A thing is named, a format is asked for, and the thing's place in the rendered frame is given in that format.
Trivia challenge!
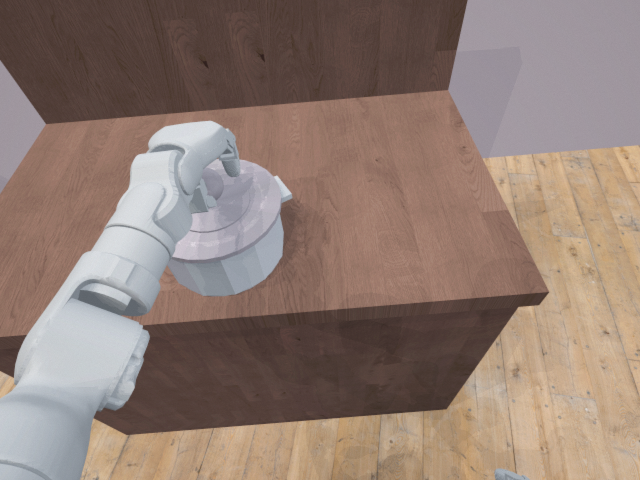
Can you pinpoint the left robot hand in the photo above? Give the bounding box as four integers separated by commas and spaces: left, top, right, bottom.
148, 121, 240, 214

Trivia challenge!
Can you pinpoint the robot left upper arm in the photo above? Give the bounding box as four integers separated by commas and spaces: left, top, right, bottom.
0, 298, 150, 480

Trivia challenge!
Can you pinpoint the knob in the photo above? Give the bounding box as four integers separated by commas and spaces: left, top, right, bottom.
202, 168, 224, 200

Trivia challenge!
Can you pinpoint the pot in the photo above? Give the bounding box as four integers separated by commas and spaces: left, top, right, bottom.
167, 176, 292, 296

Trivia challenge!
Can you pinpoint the table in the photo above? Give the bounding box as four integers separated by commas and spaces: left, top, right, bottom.
0, 0, 549, 435

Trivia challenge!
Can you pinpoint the lid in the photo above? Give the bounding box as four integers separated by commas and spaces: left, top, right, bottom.
171, 159, 282, 263

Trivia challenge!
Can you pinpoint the robot left forearm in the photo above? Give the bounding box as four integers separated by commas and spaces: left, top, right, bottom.
14, 140, 203, 385

